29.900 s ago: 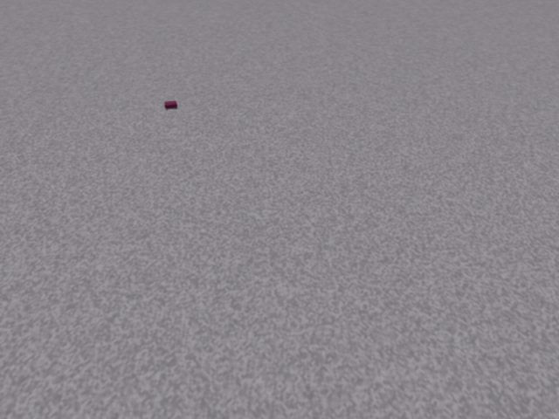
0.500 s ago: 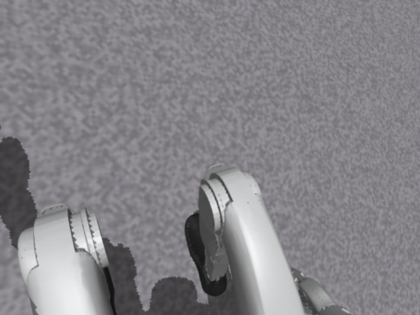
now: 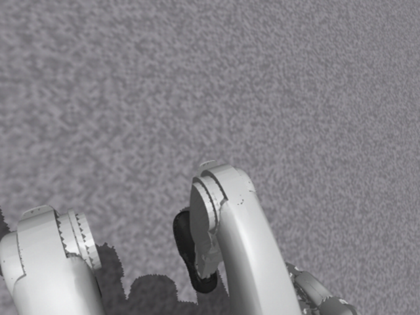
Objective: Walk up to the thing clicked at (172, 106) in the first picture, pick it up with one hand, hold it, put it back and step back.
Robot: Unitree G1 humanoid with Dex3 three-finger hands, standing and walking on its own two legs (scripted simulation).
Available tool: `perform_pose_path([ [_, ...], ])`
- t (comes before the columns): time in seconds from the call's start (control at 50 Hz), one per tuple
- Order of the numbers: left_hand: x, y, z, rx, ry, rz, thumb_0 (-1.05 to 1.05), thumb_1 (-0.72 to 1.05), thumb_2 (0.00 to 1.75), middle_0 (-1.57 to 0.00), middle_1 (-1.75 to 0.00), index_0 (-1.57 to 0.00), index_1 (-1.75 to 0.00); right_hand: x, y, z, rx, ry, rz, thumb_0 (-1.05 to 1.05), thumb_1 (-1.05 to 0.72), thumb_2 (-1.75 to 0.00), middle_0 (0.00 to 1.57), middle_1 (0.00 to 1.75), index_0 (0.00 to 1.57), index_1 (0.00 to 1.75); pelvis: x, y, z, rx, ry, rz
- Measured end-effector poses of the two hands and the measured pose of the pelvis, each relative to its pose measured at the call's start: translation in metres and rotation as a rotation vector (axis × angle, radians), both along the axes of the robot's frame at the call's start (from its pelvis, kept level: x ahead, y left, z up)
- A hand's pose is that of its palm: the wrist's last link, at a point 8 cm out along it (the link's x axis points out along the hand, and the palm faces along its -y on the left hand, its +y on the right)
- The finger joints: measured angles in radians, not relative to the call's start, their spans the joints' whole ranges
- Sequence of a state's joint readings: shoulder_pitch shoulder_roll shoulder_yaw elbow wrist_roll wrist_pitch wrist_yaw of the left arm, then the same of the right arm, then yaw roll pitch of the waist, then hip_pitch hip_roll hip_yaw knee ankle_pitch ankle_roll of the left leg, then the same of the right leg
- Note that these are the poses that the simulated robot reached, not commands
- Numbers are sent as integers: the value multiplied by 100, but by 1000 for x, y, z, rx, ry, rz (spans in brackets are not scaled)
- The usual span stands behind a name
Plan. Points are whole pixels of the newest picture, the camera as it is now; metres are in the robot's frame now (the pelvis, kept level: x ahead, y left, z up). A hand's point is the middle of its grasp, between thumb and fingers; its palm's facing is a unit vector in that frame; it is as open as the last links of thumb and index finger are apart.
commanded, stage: rest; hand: left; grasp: from above
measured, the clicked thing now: out of the picture +0.42 +0.35 -0.28
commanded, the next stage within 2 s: open in 0.32 s
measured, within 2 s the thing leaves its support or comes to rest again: neither
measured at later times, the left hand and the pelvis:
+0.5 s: hand out of the picture +0.42 +0.32 -0.24, palm faces -0.48 -0.13 -0.87, open 5.4 cm; pelvis -0.01 +0.00 +0.00, yaw -1 degrees
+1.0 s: hand out of the picture +0.41 +0.32 -0.24, palm faces -0.48 -0.14 -0.87, open 10.5 cm; pelvis -0.01 +0.00 +0.00, yaw -1 degrees
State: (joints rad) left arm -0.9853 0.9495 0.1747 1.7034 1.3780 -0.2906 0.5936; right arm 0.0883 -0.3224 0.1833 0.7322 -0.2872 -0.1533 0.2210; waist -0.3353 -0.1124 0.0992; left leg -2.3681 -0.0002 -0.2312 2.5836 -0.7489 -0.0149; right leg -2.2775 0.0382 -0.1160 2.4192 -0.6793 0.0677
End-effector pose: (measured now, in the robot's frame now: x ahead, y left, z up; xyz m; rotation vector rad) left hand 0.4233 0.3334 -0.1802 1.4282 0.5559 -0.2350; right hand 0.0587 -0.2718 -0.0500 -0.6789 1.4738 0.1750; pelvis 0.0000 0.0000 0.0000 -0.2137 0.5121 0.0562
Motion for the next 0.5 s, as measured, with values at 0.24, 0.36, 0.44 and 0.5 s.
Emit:
perform_pose_path([
  [0.24,1,-5,0,2,-7,-22,-6,56,0,-104,-1,-122,-4,-3,15,0,44,-21,35,0,-90,-89,20,30,20,30,-3,4,-1,-15,-19,-6],
  [0.36,1,-6,0,10,-10,-16,-6,56,0,-103,-2,-123,-4,-3,19,-1,71,-25,59,0,-90,-89,20,30,20,30,-5,4,-1,-16,-27,-8],
  [0.44,1,-7,0,16,-5,-17,-6,56,0,-103,-2,-123,-5,-2,19,-1,84,-27,76,0,-90,-89,20,30,20,30,-5,3,-1,-16,-30,-9],
  [0.5,2,-7,-1,17,0,-10,-6,56,0,-102,-3,-121,-5,-1,18,0,91,-28,86,0,-90,-89,20,30,20,30,-6,2,-1,-15,-35,-10],
])
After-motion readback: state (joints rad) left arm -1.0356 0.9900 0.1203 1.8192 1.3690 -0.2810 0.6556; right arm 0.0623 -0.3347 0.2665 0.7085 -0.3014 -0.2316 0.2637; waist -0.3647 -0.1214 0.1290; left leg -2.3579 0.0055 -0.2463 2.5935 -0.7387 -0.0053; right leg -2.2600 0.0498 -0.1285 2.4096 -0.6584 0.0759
